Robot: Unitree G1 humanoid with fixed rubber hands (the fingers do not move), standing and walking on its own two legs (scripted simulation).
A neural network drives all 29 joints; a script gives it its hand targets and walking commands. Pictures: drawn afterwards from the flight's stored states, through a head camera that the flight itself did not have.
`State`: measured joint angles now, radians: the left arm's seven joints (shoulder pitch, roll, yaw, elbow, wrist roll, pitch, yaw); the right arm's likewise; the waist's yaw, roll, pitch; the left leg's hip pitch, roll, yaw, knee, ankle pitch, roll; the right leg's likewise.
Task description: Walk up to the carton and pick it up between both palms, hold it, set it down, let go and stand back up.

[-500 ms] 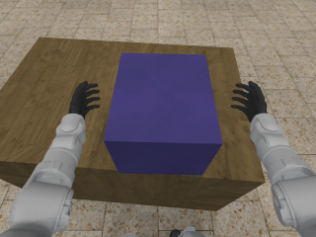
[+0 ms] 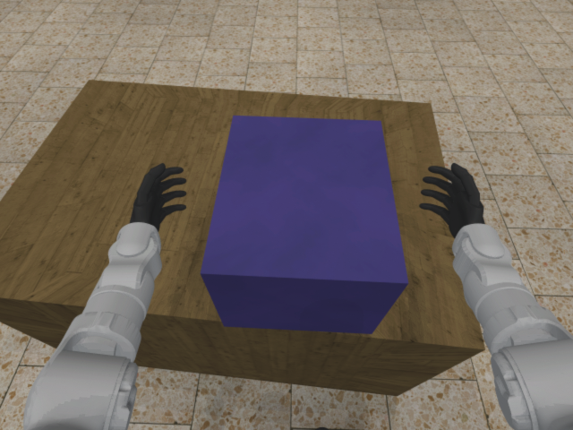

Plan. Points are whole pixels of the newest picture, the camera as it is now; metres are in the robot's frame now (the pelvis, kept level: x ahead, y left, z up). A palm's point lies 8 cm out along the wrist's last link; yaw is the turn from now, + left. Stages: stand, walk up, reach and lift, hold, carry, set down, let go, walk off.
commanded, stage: set down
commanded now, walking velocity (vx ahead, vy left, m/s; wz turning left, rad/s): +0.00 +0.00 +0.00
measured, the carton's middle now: (302, 224) +0.48 -0.02 -0.07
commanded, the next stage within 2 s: none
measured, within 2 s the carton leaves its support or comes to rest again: neither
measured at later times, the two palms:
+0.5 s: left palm (147, 200) +0.44 +0.22 +0.07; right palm (469, 203) +0.42 -0.25 +0.06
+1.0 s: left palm (139, 264) +0.36 +0.22 +0.02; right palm (476, 275) +0.33 -0.25 +0.02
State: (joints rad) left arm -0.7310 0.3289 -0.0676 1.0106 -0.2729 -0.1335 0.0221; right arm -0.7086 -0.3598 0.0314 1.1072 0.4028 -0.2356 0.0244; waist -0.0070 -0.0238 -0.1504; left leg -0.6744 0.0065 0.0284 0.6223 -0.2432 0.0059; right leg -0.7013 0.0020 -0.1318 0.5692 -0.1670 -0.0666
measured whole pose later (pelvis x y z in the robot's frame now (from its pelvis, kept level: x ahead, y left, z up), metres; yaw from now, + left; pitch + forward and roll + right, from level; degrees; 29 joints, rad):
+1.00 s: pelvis +0.01 +0.00 +0.01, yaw -1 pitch +9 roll +0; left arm -0.41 0.29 -0.04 0.89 -0.25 -0.27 0.03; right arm -0.38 -0.32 0.04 0.98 0.40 -0.33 0.06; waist -0.01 -0.02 -0.08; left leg -0.45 0.00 0.04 0.52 -0.24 0.01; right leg -0.48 0.01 -0.11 0.49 -0.17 -0.06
